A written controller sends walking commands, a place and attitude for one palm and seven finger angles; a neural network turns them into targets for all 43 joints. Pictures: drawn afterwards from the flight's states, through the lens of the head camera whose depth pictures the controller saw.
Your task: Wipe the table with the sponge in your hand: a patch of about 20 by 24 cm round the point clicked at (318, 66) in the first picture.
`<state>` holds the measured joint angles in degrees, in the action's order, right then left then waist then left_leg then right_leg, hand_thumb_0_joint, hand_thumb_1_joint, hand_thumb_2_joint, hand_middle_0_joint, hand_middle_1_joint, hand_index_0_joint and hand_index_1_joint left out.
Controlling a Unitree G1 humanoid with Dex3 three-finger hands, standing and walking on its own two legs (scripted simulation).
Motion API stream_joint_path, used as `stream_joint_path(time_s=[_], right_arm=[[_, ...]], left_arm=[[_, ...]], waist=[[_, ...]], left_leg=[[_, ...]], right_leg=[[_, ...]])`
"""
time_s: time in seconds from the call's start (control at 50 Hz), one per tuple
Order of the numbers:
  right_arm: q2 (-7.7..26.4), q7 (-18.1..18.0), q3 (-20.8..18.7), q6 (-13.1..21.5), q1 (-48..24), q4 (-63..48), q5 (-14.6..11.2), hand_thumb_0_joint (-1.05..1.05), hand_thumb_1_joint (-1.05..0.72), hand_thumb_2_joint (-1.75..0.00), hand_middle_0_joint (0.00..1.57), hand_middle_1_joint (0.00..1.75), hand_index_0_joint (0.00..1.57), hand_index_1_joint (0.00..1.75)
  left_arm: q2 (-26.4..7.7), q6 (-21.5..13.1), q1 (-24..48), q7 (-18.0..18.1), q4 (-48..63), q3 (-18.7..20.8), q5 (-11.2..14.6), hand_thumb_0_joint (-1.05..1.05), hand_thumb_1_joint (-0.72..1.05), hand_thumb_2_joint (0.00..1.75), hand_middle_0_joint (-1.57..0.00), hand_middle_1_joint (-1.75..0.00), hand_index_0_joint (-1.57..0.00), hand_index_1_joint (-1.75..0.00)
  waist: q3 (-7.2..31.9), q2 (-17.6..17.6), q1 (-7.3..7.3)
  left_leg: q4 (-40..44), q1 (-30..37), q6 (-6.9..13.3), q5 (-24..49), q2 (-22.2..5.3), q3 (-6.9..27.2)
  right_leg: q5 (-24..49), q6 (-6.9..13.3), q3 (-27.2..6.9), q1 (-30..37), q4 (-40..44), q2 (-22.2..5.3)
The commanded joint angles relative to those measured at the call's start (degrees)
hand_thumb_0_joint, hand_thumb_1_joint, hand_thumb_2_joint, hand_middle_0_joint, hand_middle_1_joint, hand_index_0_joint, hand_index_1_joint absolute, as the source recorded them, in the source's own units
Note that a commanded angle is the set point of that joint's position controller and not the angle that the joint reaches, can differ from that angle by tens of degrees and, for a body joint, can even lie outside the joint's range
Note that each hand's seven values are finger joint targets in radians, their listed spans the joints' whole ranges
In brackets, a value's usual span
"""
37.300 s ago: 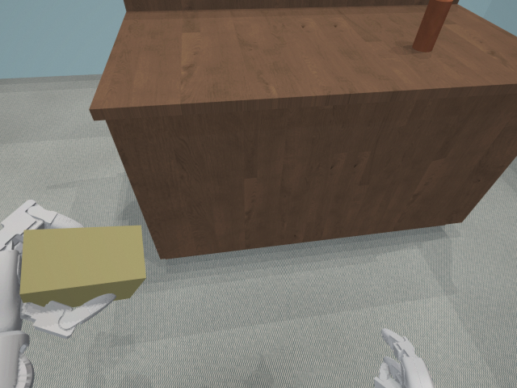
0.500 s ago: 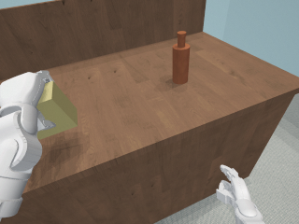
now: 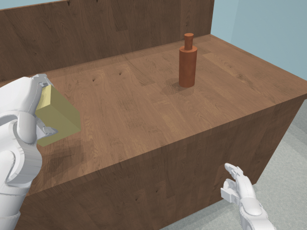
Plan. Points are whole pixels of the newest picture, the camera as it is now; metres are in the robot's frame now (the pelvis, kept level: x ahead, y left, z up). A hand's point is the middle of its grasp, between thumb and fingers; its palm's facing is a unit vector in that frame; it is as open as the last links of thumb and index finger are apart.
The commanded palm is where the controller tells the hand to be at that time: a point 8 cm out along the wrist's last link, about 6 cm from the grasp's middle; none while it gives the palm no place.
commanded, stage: bring the sponge back beside the body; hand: left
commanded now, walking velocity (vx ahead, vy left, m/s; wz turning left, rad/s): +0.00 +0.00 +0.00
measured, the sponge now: (52, 121) +0.27 +0.31 +0.19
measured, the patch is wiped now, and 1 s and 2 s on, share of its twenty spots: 1.00 1.00 1.00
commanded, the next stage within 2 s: step back with the hand held close in 1.36 s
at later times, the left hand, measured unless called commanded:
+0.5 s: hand (40, 120) +0.23 +0.29 +0.23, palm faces +0.35 -0.14 -0.93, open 10.4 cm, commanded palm +0.17 +0.29 +0.30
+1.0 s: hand (40, 133) +0.19 +0.26 +0.23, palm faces +0.44 -0.22 -0.87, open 10.4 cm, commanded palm +0.13 +0.26 +0.30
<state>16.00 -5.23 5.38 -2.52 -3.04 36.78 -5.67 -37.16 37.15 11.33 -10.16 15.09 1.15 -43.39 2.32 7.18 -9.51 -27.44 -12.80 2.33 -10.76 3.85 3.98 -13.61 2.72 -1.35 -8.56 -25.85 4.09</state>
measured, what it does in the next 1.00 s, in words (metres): stands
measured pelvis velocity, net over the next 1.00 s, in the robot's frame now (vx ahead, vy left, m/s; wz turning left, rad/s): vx -0.01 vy -0.01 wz -0.03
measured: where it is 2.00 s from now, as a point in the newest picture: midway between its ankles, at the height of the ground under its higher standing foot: outside the picture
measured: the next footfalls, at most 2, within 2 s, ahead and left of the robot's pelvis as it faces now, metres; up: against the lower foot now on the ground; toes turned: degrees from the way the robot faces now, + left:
none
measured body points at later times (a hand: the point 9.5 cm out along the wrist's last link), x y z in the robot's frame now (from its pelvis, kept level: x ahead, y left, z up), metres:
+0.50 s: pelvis -0.01 -0.01 +0.00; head -0.05 -0.06 +0.44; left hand +0.21 +0.29 +0.28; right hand +0.28 -0.19 -0.04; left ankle +0.05 +0.09 -0.74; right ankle +0.01 -0.10 -0.74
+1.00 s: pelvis -0.01 -0.01 +0.00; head -0.07 -0.06 +0.44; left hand +0.16 +0.27 +0.28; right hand +0.28 -0.18 -0.03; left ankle +0.05 +0.09 -0.74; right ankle +0.01 -0.10 -0.74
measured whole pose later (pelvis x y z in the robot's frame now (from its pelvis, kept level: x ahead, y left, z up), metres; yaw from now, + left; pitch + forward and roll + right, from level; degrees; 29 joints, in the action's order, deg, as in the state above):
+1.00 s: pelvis -0.01 -0.01 +0.00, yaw -1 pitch -6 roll -1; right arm 14.2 -5.3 5.7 -2.3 -3.2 35.2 -5.0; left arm -33.8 37.0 -4.8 -4.7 34.1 4.1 -37.7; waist 3.0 7.7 -10.2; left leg -28.7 -11.4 1.3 -10.9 2.4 3.1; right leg -13.1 3.5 -2.3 -7.6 -27.2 5.5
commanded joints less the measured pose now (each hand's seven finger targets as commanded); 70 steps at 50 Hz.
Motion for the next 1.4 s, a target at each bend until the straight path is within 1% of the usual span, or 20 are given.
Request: stream_joint_path(time_s=[0.0,0.08,0.24,0.4,0.54,0.58,0.64,0.78,0.84,0.88,0.92,1.0,1.04,1.1,1.14,1.18,1.26,1.28,1.34,1.38], right_arm=[[4.46,-0.38,-1.91,3.64,-16.25,-11.63,0.14,0.0,-0.9,-0.9,0.2,0.3,0.2,0.3],[4.39,-0.39,-1.89,3.81,-16.64,-11.61,-0.08,0.0,-0.9,-0.9,0.2,0.3,0.2,0.3],[4.22,-0.21,-1.87,3.28,-16.51,-11.63,0.41,0.0,-0.9,-0.9,0.2,0.3,0.2,0.3],[3.97,-0.3,-1.82,3.77,-17.53,-12.68,0.45,0.0,-0.9,-0.9,0.2,0.3,0.2,0.3],[3.84,-0.44,-2.08,3.8,-17.25,-12.43,0.56,0.0,-0.9,-0.9,0.2,0.3,0.2,0.3],[3.67,-0.47,-2.08,4.22,-18.36,-12.93,0.3,0.0,-0.9,-0.9,0.2,0.3,0.2,0.3],[3.53,-0.72,-2.09,4.02,-17.33,-12.57,0.64,0.0,-0.9,-0.9,0.2,0.3,0.2,0.3],[3.07,-0.53,-1.99,4.05,-18.35,-13.35,0.48,0.0,-0.9,-0.9,0.2,0.3,0.2,0.3],[2.95,-0.31,-1.97,3.8,-17.71,-13.29,0.66,0.0,-0.9,-0.9,0.2,0.3,0.2,0.3],[2.85,-0.24,-1.91,3.89,-18.16,-13.5,0.57,0.0,-0.9,-0.9,0.2,0.3,0.2,0.3],[2.61,-0.22,-1.91,3.86,-17.58,-13.37,0.75,0.0,-0.9,-0.9,0.2,0.3,0.2,0.3],[2.52,-0.24,-1.69,3.76,-18.09,-13.96,0.61,0.0,-0.9,-0.9,0.2,0.3,0.2,0.3],[2.83,-0.34,-1.87,3.52,-17.23,-13.09,0.78,0.0,-0.9,-0.9,0.2,0.3,0.2,0.3],[2.6,-0.34,-1.76,3.84,-18.1,-13.78,0.54,0.0,-0.9,-0.9,0.2,0.3,0.2,0.3],[2.8,-0.31,-1.89,3.81,-17.49,-13.14,0.65,0.0,-0.9,-0.9,0.2,0.3,0.2,0.3],[2.67,-0.35,-1.93,4.19,-17.89,-13.47,0.42,0.0,-0.9,-0.9,0.2,0.3,0.2,0.3],[2.78,-0.42,-2.06,4.1,-17.58,-13.34,0.81,0.0,-0.9,-0.9,0.2,0.3,0.2,0.3],[2.81,-0.39,-2.05,4.33,-17.42,-13.41,0.6,0.0,-0.9,-0.9,0.2,0.3,0.2,0.3],[2.84,-0.45,-2.01,4.16,-17.11,-13.26,0.82,0.0,-0.9,-0.9,0.2,0.3,0.2,0.3],[2.96,-0.49,-2.2,4.22,-17.08,-13.33,0.61,0.0,-0.9,-0.9,0.2,0.3,0.2,0.3]], left_arm=[[-17.1,-1.39,21.67,3.06,11.8,9.78,-2.7,0.0,0.1,1.3,-1.2,-1.6,-1.2,-1.6],[-16.46,-1.55,19.84,3.16,12.36,9.53,-2.21,0.0,0.1,1.3,-1.2,-1.6,-1.2,-1.6],[-15.76,-1.04,12.58,3.59,12.06,11.05,-1.02,0.0,0.1,1.3,-1.2,-1.6,-1.2,-1.6],[-16.43,-1.47,11.49,4.26,18.05,12.3,-0.25,0.0,0.1,1.3,-1.2,-1.6,-1.2,-1.6],[-14.41,-1.51,5.55,5.0,19.78,12.27,0.99,0.0,0.1,1.3,-1.2,-1.6,-1.2,-1.6],[-15.53,-1.88,7.64,5.44,24.39,12.9,1.11,0.0,0.1,1.3,-1.2,-1.6,-1.2,-1.6],[-13.35,-1.52,3.66,6.0,20.94,12.14,1.61,0.0,0.1,1.3,-1.2,-1.6,-1.2,-1.6],[-12.95,-1.87,2.49,6.93,26.64,12.77,2.43,0.0,0.1,1.3,-1.2,-1.6,-1.2,-1.6],[-10.52,-1.61,-1.02,7.42,26.16,11.86,3.04,0.0,0.1,1.3,-1.2,-1.6,-1.2,-1.6],[-11.95,-1.64,-0.01,7.56,29.16,12.96,3.13,0.0,0.1,1.3,-1.2,-1.6,-1.2,-1.6],[-10.44,-1.53,-0.85,8.16,28.1,12.24,3.18,0.0,0.1,1.3,-1.2,-1.6,-1.2,-1.6],[-10.36,-1.52,0.92,8.62,30.88,12.16,3.44,0.0,0.1,1.3,-1.2,-1.6,-1.2,-1.6],[-10.0,-1.33,-1.57,8.81,26.72,12.27,3.6,0.0,0.1,1.3,-1.2,-1.6,-1.2,-1.6],[-10.21,-1.47,1.55,8.82,29.41,11.83,3.4,0.0,0.1,1.3,-1.2,-1.6,-1.2,-1.6],[-9.18,-1.35,-1.03,8.85,26.74,11.31,3.61,0.0,0.1,1.3,-1.2,-1.6,-1.2,-1.6],[-10.18,-1.6,0.16,8.76,29.61,11.77,3.7,0.0,0.1,1.3,-1.2,-1.6,-1.2,-1.6],[-9.73,-1.93,-1.39,9.01,29.34,11.94,3.89,0.0,0.1,1.3,-1.2,-1.6,-1.2,-1.6],[-11.35,-1.91,-0.73,9.07,30.39,13.13,3.82,0.0,0.1,1.3,-1.2,-1.6,-1.2,-1.6],[-10.0,-2.05,-1.89,9.24,27.81,12.5,3.83,0.0,0.1,1.3,-1.2,-1.6,-1.2,-1.6],[-11.63,-2.31,-0.85,9.17,29.06,13.53,3.8,0.0,0.1,1.3,-1.2,-1.6,-1.2,-1.6]], waist=[[13.14,-0.56,0.62],[12.45,1.41,0.66],[11.14,-3.75,0.18],[12.41,0.01,-0.3],[10.15,-3.08,-0.04],[10.61,2.16,0.08],[8.42,-3.92,-0.1],[8.65,1.26,-0.29],[8.11,-3.48,-0.24],[7.9,0.75,-0.24],[7.36,-2.25,-0.11],[7.82,0.06,-0.23],[6.07,-4.24,-0.02],[7.85,0.81,-0.22],[6.46,-2.8,0.06],[6.39,1.57,0.13],[6.65,-2.4,-0.11],[6.41,1.02,-0.12],[5.88,-3.08,-0.1],[5.85,-0.32,0.01]], left_leg=[[3.1,6.79,-0.91,6.93,-1.95,2.9],[3.76,7.04,-1.06,5.34,-2.25,2.84],[2.25,5.78,-0.94,6.79,-2.05,2.08],[1.06,6.16,-0.94,6.6,-1.69,2.06],[0.82,6.24,-0.92,6.23,-1.92,1.87],[1.27,7.19,-1.03,5.05,-1.98,1.99],[1.29,6.21,-1.03,4.34,-2.08,1.83],[2.18,6.8,-1.28,2.32,-2.23,1.7],[2.04,6.44,-1.15,3.18,-2.21,1.63],[2.62,6.73,-1.27,1.47,-2.43,1.63],[2.69,6.34,-1.25,2.21,-2.37,1.74],[2.84,6.45,-1.19,1.13,-2.21,1.68],[2.78,6.2,-1.19,0.91,-2.4,1.56],[2.78,6.4,-1.29,0.23,-2.02,1.43],[2.9,6.32,-1.28,0.47,-2.1,1.41],[3.5,6.49,-1.36,-1.51,-2.18,1.38],[3.28,6.2,-1.15,-0.21,-2.03,1.41],[3.73,6.18,-1.32,-2.08,-2.22,1.42],[3.32,5.65,-1.25,-1.25,-2.07,1.42],[3.26,5.98,-1.36,-2.39,-2.02,1.09]], right_leg=[[4.18,2.57,-4.35,-0.43,4.31,-1.99],[2.8,2.57,-4.77,-1.04,4.54,-1.75],[4.35,1.99,-5.05,-1.09,4.89,-2.01],[3.6,2.26,-6.7,-0.91,4.6,-2.41],[3.21,1.75,-6.37,-2.24,4.97,-2.16],[1.59,2.24,-7.97,-2.58,5.15,-2.03],[0.16,1.61,-6.39,-3.45,5.76,-1.95],[-1.51,1.99,-7.36,-3.42,5.7,-1.59],[-0.94,1.55,-5.81,-3.53,5.82,-1.31],[-2.03,1.85,-7.07,-3.86,5.9,-1.23],[-1.6,1.72,-5.87,-3.82,5.64,-0.87],[-2.32,1.84,-6.37,-3.73,5.79,-0.87],[-3.02,1.57,-6.16,-4.5,6.55,-0.84],[-3.18,1.87,-7.02,-3.69,6.21,-1.06],[-3.39,1.53,-6.15,-4.23,6.6,-0.91],[-4.38,1.64,-7.04,-4.36,6.48,-0.9],[-3.77,1.48,-6.05,-3.98,6.35,-0.8],[-5.15,1.62,-7.26,-4.26,6.55,-0.77],[-5.03,1.51,-6.45,-4.57,6.71,-0.7],[-6.62,1.52,-7.87,-5.02,7.17,-0.77]])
